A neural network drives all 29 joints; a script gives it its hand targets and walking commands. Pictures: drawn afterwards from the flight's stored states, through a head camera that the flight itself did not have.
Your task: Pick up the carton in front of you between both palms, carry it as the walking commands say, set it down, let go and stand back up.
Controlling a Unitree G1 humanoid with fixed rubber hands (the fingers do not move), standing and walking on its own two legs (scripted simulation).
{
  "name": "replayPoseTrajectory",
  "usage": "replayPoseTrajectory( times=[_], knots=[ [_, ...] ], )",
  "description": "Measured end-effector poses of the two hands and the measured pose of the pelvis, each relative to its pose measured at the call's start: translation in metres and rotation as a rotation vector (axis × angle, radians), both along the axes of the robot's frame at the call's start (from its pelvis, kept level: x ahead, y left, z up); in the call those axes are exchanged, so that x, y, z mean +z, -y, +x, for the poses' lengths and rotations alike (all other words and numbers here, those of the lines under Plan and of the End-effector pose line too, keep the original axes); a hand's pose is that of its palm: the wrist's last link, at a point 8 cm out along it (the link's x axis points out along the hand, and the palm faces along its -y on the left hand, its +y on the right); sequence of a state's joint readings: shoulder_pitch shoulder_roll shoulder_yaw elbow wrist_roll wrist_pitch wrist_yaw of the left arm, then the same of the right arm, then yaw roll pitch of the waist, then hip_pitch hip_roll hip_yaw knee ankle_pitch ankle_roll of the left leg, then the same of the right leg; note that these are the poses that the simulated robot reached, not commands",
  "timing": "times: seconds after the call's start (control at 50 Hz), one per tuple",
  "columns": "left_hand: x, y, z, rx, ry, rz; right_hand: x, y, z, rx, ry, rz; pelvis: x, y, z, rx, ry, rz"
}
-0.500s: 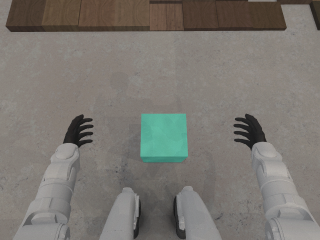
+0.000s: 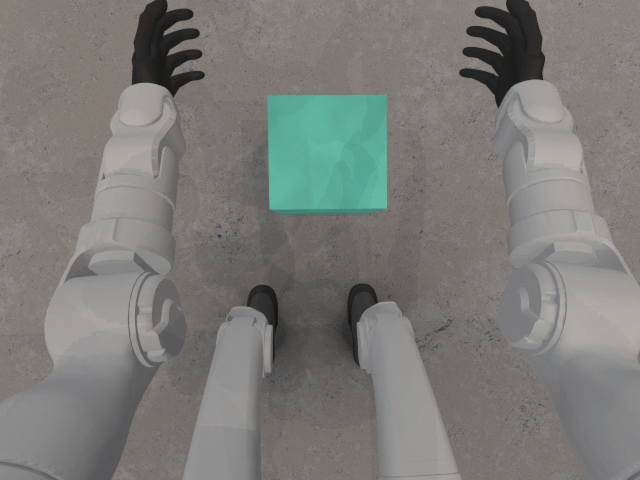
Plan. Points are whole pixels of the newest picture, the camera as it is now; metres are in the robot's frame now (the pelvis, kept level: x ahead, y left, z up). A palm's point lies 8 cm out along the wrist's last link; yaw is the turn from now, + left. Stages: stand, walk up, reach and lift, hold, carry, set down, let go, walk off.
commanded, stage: reach and lift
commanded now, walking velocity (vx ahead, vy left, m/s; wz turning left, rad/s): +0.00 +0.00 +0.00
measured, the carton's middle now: (325, 163) +0.50 -0.03 -0.51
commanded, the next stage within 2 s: none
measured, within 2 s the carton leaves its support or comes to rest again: leaves its support in 1.60 s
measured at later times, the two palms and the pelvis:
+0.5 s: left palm (212, 148) +0.50 +0.16 -0.35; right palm (443, 148) +0.49 -0.22 -0.35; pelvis -0.02 +0.01 -0.20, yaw +0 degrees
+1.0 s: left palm (232, 155) +0.51 +0.15 -0.44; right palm (420, 156) +0.49 -0.21 -0.45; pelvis -0.03 +0.01 -0.27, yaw +0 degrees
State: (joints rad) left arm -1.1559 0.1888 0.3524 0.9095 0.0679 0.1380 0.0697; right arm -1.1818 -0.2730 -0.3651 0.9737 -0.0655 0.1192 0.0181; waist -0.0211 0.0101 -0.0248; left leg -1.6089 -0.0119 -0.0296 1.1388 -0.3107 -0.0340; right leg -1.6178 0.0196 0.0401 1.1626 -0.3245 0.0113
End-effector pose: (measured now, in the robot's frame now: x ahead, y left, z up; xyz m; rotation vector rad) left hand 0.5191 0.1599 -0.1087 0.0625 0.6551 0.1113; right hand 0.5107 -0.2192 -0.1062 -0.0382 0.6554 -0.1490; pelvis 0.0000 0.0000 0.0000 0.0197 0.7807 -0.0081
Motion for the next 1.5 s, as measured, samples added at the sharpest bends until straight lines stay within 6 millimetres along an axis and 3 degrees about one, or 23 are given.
replayPoseTrajectory(
  times=[0.14,0.36,0.54,0.78,0.9,1.14,1.22,1.32,1.5],
  knots=[
    [-0.067,-0.003,-0.006,0.008,-0.035,0.004,-0.066,-0.001,-0.007,-0.021,-0.036,-0.002,-0.038,-0.001,0.015,0.003,-0.106,0.001],
    [-0.195,-0.006,-0.018,-0.006,-0.040,0.009,-0.194,0.006,-0.022,-0.034,-0.040,-0.019,-0.141,-0.006,0.001,0.004,-0.130,-0.002],
    [-0.255,-0.003,-0.017,0.003,-0.039,0.000,-0.255,0.003,-0.020,-0.033,-0.038,-0.006,-0.208,-0.007,-0.026,0.000,-0.017,-0.001],
    [-0.330,0.001,-0.016,0.001,-0.091,-0.008,-0.333,-0.007,-0.019,-0.023,-0.096,-0.007,-0.256,-0.005,-0.037,0.007,0.101,0.001],
    [-0.342,0.004,-0.015,-0.012,-0.081,-0.004,-0.345,-0.009,-0.015,-0.018,-0.083,-0.007,-0.266,-0.005,-0.030,0.006,0.124,-0.001],
    [-0.332,0.015,-0.018,-0.020,-0.074,-0.013,-0.335,-0.010,-0.022,-0.016,-0.071,0.003,-0.267,-0.006,-0.030,0.003,0.108,-0.001],
    [-0.332,0.019,-0.019,-0.027,-0.074,-0.020,-0.334,-0.016,-0.022,-0.004,-0.071,0.008,-0.265,-0.006,-0.033,0.004,0.109,-0.001],
    [-0.332,0.037,-0.017,-0.048,-0.071,-0.037,-0.335,-0.038,-0.017,0.025,-0.069,0.028,-0.262,-0.006,-0.037,0.006,0.113,-0.002],
    [-0.329,0.039,-0.013,-0.013,-0.092,-0.026,-0.331,-0.039,-0.012,0.004,-0.100,0.010,-0.265,-0.008,-0.037,0.012,0.135,-0.007]
  ],
)
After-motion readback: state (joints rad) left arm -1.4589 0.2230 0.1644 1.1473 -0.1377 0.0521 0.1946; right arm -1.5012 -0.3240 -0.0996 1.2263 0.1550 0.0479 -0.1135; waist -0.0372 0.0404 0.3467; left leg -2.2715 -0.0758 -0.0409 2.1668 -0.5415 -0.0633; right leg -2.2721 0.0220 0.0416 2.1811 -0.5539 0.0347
